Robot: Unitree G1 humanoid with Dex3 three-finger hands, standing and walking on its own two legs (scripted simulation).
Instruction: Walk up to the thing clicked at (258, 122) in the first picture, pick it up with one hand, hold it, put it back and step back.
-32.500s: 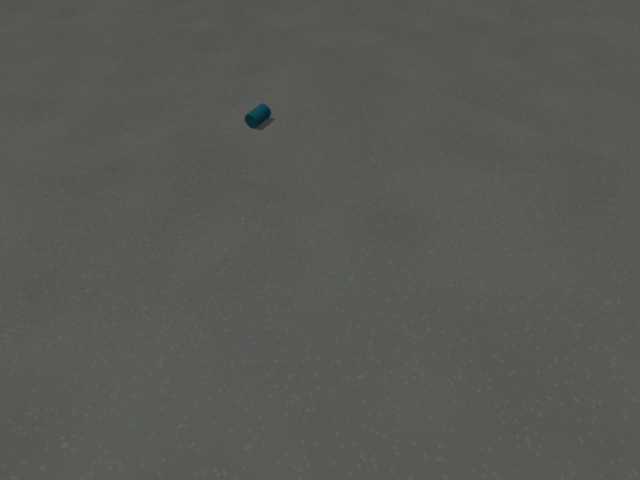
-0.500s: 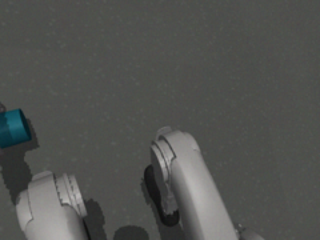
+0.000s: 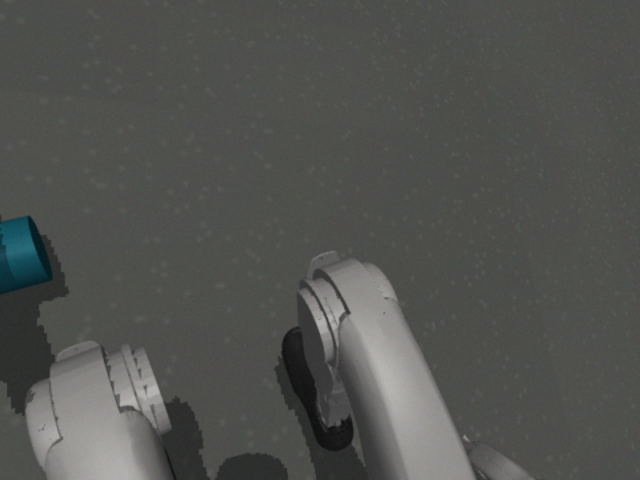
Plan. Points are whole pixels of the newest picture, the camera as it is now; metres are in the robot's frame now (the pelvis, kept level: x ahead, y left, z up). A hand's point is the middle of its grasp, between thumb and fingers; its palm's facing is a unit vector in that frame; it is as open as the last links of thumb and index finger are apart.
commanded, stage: open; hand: left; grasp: from above
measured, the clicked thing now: out of the picture +0.45 +0.27 -0.25
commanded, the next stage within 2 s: withdraw in 0.58 s
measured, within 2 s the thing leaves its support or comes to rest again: rests again in 1.68 s
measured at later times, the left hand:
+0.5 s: hand out of the picture +0.45 +0.28 -0.23, palm faces -0.43 -0.13 -0.89, open 12.1 cm
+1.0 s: hand out of the picture +0.48 +0.30 -0.15, palm faces -0.23 -0.08 -0.97, open 13.0 cm
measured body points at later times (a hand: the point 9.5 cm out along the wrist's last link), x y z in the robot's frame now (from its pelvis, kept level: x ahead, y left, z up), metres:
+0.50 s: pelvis +0.00 +0.00 +0.00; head +0.26 +0.11 +0.35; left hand +0.47 +0.29 -0.18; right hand +0.03 -0.27 -0.05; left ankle +0.06 +0.12 -0.26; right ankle +0.13 -0.15 -0.26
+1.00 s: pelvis +0.01 +0.00 +0.02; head +0.23 +0.10 +0.40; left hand +0.48 +0.30 -0.09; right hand +0.05 -0.27 -0.05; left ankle +0.06 +0.12 -0.26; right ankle +0.13 -0.15 -0.26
